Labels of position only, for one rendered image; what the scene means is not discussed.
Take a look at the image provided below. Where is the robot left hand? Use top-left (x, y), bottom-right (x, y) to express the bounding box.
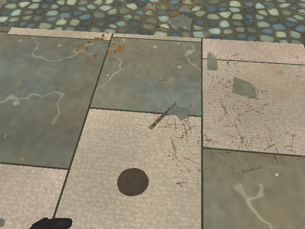
top-left (29, 218), bottom-right (72, 229)

